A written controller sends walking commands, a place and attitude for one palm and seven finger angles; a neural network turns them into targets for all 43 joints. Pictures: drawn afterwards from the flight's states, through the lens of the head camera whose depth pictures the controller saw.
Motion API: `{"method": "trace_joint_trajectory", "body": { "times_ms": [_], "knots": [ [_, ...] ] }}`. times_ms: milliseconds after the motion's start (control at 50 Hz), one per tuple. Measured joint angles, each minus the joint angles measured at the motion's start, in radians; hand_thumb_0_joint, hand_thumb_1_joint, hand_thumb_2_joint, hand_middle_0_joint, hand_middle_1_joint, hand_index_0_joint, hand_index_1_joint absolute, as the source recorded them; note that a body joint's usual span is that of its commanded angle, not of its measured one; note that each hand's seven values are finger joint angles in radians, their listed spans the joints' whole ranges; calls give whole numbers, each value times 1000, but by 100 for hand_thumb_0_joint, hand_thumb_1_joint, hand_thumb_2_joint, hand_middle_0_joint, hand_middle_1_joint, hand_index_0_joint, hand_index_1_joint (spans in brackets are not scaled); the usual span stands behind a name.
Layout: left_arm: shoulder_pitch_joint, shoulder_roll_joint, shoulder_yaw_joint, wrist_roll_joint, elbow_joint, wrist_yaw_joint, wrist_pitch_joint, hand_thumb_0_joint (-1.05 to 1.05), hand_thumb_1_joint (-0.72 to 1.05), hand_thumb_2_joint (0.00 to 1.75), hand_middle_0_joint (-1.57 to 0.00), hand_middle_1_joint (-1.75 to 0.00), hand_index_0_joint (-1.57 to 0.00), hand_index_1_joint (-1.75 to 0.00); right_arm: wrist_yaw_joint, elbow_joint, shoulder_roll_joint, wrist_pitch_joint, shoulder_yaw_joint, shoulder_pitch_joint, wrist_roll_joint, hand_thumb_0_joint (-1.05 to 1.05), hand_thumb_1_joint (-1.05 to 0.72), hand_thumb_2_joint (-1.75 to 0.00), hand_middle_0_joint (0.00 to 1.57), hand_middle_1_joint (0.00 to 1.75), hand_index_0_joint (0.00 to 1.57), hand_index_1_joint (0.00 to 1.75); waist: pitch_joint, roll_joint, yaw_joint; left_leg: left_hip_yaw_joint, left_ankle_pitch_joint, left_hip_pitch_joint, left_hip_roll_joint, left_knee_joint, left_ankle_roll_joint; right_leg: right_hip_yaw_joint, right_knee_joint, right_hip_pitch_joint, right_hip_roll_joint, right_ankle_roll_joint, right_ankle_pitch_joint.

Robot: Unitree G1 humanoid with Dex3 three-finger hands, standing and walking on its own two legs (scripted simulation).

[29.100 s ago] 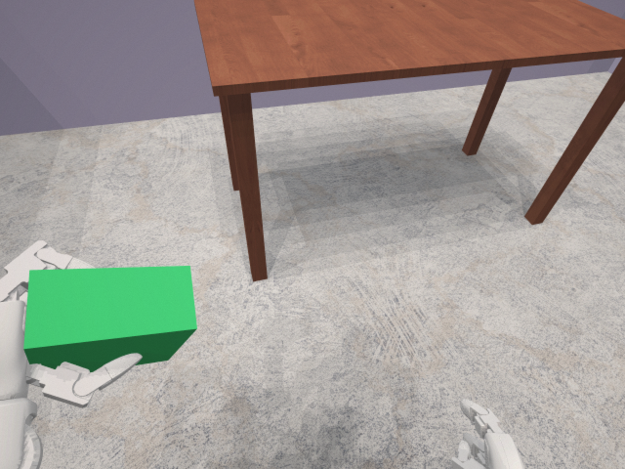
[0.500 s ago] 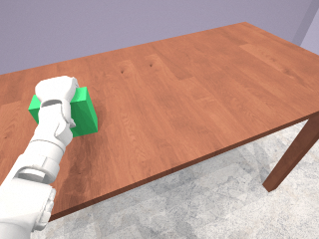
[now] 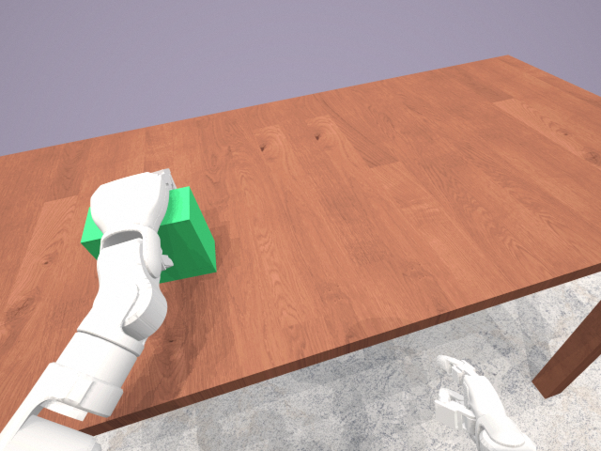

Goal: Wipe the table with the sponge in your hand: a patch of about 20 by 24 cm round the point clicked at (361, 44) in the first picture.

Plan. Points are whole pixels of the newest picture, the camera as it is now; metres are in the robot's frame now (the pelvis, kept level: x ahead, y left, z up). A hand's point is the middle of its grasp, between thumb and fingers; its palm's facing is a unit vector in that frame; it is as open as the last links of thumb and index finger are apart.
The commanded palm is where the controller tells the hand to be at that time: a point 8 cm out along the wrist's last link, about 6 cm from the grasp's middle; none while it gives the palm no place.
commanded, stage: wipe back along the third lane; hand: left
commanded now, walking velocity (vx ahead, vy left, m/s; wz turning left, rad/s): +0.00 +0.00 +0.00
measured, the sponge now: (162, 250) +0.35 +0.25 +0.10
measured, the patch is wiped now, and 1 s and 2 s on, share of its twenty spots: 1.00 1.00 1.00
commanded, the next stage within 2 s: slide back across to the middle lane in 0.80 s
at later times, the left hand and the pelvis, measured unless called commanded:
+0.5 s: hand (158, 257) +0.29 +0.21 +0.16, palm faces +0.23 -0.09 -0.97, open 10.2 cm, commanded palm +0.24 +0.20 +0.17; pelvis -0.02 -0.02 +0.00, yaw -1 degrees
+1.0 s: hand (163, 278) +0.26 +0.19 +0.16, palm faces +0.25 -0.11 -0.96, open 10.2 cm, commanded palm +0.21 +0.19 +0.17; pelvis -0.02 -0.03 +0.00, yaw -2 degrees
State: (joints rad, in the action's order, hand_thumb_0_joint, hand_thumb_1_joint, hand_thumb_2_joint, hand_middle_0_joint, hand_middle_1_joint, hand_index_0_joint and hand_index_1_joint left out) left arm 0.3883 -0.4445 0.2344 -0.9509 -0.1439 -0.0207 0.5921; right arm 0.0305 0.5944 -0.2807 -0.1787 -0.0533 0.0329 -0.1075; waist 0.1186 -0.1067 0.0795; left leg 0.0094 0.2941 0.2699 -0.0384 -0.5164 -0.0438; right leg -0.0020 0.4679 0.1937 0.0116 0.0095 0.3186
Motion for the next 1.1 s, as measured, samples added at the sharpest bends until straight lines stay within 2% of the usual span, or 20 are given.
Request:
{"method": "trace_joint_trajectory", "body": {
  "times_ms": [160, 360, 560, 900, 980, 1100],
  "knots": [
    [-109, -3, -7, -8, 171, -7, 28, 2, -46, 102, -60, -135, -67, -136, 8, -5, 5, -3, -11, -9, 5, 1, -90, -90, 20, 30, 20, 30, -14, -5, 8, -9, 8, -2, 5, -11, 4, 8, 20, 5, 4, 2, 10],
    [-194, 0, -21, 1, 269, 17, 41, 3, -46, 102, -59, -136, -67, -136, 5, -3, 1, -13, -10, -9, 7, 1, -90, -90, 20, 30, 20, 30, -24, -7, 2, -20, 2, -6, 15, -20, 13, 19, 46, 14, 13, 8, 10],
    [-204, 9, -26, 14, 262, 35, 62, 3, -46, 103, -58, -136, -67, -135, -15, 1, -3, -19, -10, -7, 4, 1, -90, -90, 20, 30, 20, 30, -30, -2, -5, -19, -14, -18, 24, -15, 26, 18, 59, 11, 22, 22, 3],
    [-313, 8, -42, 24, 340, 47, 44, 3, -45, 103, -57, -137, -67, -135, -16, 1, -13, -9, 1, -1, 6, 1, -90, -90, 20, 30, 20, 30, -25, -20, -7, -22, -10, -34, 38, -18, 41, 21, 75, 4, 37, 37, 11],
    [-345, 6, -57, 37, 378, 48, 39, 3, -45, 103, -57, -137, -67, -135, -15, 2, -13, -9, 2, -3, 9, 1, -90, -90, 20, 30, 20, 30, -25, -19, -3, -24, -4, -40, 41, -22, 44, 23, 81, 0, 40, 40, 17],
    [-373, -4, -102, 79, 427, 39, 34, 3, -45, 103, -57, -137, -67, -135, -25, -2, -9, -7, -1, -10, 15, 1, -90, -90, 20, 30, 20, 30, -31, -10, 3, -27, 2, -48, 45, -25, 47, 26, 86, -5, 43, 43, 22]
  ]
}}
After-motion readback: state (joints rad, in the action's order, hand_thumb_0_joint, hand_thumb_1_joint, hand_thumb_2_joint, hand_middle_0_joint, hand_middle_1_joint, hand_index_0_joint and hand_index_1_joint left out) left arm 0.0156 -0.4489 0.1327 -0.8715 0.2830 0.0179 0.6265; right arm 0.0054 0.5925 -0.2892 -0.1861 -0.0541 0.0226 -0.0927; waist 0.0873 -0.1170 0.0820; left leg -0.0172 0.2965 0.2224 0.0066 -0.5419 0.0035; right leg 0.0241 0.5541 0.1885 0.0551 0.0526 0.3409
